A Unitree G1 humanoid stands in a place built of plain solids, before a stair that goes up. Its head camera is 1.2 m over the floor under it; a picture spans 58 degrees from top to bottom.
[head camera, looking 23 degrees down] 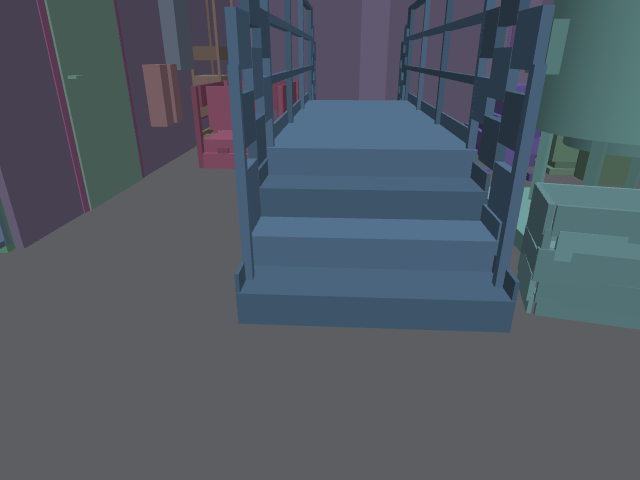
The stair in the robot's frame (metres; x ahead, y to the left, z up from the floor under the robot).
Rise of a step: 0.17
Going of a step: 0.30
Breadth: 1.30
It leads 3 degrees to the right of straight ahead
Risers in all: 4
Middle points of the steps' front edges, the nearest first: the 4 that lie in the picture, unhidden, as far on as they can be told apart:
1.74 -0.25 0.17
2.04 -0.27 0.34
2.34 -0.28 0.51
2.64 -0.30 0.68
